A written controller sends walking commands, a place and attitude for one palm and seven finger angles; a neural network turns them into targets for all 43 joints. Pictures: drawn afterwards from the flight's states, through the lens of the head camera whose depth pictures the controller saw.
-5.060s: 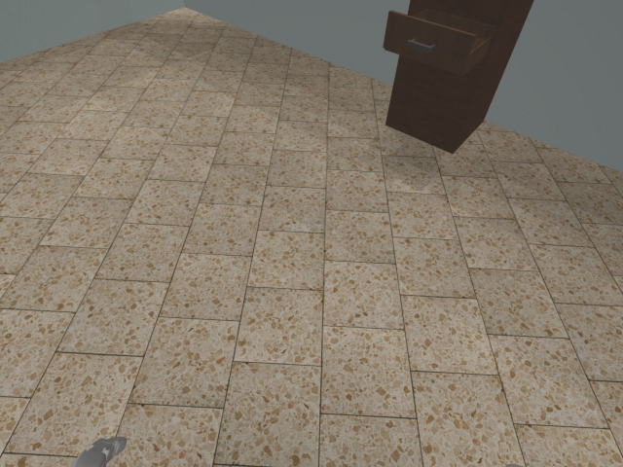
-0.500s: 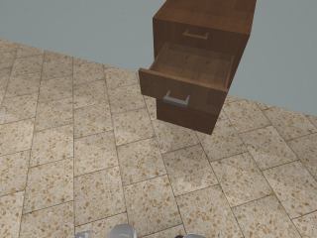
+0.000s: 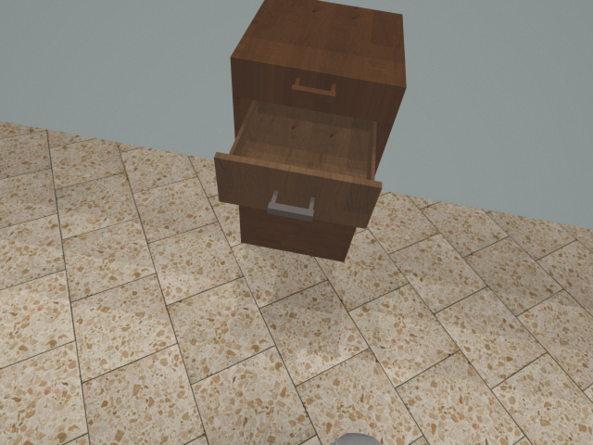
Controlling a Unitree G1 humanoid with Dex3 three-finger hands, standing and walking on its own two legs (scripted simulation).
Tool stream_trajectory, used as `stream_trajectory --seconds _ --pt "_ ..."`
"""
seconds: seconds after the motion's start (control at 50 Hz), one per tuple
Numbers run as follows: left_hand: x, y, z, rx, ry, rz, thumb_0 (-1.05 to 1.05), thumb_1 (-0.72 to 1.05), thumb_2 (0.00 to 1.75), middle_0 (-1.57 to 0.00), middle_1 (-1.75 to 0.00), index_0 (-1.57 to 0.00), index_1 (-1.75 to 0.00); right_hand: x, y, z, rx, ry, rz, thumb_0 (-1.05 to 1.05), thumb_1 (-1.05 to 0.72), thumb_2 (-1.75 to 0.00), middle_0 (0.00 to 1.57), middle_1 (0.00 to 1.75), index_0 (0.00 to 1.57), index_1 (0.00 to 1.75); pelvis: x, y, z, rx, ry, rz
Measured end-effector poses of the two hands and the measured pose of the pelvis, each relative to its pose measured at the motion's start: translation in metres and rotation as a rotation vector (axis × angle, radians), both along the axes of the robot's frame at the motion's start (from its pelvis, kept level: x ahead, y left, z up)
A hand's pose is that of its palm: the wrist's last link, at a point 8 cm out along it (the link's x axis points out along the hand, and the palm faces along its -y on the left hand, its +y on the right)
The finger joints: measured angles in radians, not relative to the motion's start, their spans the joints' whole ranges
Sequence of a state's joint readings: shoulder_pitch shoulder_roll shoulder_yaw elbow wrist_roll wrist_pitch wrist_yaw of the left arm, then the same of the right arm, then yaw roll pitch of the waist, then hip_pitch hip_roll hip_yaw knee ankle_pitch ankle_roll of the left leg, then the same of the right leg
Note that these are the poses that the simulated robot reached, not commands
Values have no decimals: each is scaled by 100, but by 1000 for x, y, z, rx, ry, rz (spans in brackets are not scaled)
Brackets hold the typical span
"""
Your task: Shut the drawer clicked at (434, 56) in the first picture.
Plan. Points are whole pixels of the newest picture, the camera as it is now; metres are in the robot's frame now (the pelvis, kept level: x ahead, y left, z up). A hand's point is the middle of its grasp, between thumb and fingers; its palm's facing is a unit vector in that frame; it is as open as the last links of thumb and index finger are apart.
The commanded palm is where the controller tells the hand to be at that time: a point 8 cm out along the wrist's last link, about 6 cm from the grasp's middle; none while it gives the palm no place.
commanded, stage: take the last steps up to it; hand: left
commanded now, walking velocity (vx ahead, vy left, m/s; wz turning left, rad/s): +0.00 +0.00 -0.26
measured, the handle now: (292, 205) +0.64 +0.05 -0.17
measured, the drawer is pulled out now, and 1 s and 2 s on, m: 0.24 0.24 0.24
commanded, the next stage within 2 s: come to a stop and stand still in 1.10 s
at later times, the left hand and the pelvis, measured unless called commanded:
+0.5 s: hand out of the picture +0.07 +0.11 -0.16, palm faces -0.05 -0.97 -0.23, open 7.3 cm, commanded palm none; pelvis +0.04 -0.06 +0.00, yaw -5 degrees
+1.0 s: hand (226, 378) +0.24 +0.13 -0.17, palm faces -0.05 -0.98 -0.18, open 7.3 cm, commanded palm none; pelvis +0.19 -0.05 +0.00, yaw -7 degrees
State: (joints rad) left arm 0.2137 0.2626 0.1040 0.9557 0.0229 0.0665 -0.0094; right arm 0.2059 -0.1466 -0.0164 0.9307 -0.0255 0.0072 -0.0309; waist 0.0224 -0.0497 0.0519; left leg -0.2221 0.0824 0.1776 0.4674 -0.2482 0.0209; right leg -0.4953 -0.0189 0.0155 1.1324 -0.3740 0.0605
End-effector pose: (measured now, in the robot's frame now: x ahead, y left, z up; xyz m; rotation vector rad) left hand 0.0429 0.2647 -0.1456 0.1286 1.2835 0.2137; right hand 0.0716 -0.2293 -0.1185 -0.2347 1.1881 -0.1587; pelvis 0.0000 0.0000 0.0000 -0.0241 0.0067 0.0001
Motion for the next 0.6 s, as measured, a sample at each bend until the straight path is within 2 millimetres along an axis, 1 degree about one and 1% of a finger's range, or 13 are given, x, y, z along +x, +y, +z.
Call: stream_trajectory --seconds 0.04,0.1,0.16,0.24,0.26,0.3,0.36,0.46,0.54,0.6 --pt "4 -4 1 4 18 -24 0 91 90 -20 -30 -20 -30 -15 -5 -3 4 27 -36 1 -91 -90 20 30 20 30 0 -1 0 2 4 -17" --pt "13 -15 3 8 35 -70 1 91 90 -20 -30 -20 -30 -40 -14 -10 18 74 -90 1 -91 -90 20 30 20 30 -1 -7 -1 7 7 -41" --pt "28 -34 5 14 23 -125 1 91 90 -20 -30 -20 -30 -68 -26 -21 42 124 -146 1 -91 -90 20 30 20 30 -2 -17 -4 17 6 -67" --pt "49 -64 7 27 -37 -183 1 91 90 -20 -30 -20 -30 -103 -47 -42 77 191 -211 1 -91 -90 20 30 20 30 0 -36 -13 27 -2 -88" --pt "51 -71 10 26 -51 -185 1 91 90 -20 -30 -20 -30 -109 -50 -43 82 214 -217 1 -91 -90 20 30 20 30 1 -40 -12 24 -6 -83" --pt "52 -82 17 25 -76 -177 0 91 90 -20 -30 -20 -30 -112 -57 -41 92 244 -215 1 -91 -90 20 30 20 30 6 -46 -7 31 -10 -80" --pt "47 -91 23 35 -72 -156 0 93 90 -20 -30 -20 -30 -102 -65 -36 105 230 -211 1 -91 -90 20 30 19 30 14 -55 -1 43 -14 -88" --pt "31 -98 20 26 4 -147 0 93 90 -20 -30 -20 -30 -67 -72 -32 114 166 -203 1 -91 -90 20 30 19 30 30 -64 2 39 -17 -90" --pt "13 -105 12 -4 83 -115 0 92 90 -20 -30 -20 -30 -27 -71 -32 116 131 -177 1 -91 -90 20 30 19 30 49 -65 0 27 -19 -91" --pt "1 -108 4 -32 152 -85 0 92 90 -20 -30 -20 -30 11 -67 -30 111 97 -147 1 -91 -90 20 30 19 30 66 -63 -3 19 -19 -95"
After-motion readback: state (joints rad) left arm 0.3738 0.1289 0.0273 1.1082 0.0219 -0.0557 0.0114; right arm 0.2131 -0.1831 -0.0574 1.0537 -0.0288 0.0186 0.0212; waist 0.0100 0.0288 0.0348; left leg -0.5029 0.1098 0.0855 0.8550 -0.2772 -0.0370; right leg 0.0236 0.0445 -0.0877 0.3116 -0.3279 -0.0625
